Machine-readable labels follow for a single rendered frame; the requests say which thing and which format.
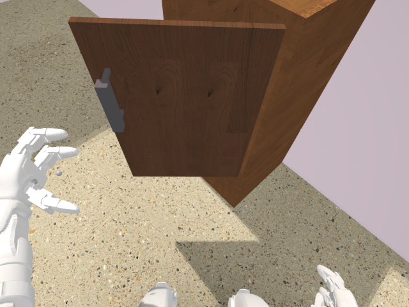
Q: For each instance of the robot left thigh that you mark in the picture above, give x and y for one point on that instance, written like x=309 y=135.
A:
x=159 y=297

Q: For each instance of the handle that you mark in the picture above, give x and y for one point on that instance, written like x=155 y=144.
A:
x=109 y=103

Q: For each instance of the cupboard door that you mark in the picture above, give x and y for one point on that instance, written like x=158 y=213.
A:
x=191 y=91

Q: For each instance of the left robot hand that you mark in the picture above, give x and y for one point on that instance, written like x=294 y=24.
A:
x=18 y=170

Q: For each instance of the robot left forearm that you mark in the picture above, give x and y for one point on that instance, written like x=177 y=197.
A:
x=16 y=255

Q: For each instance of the right robot hand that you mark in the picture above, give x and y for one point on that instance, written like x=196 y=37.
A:
x=341 y=297

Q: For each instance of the robot left shin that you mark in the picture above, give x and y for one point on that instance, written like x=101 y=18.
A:
x=162 y=284

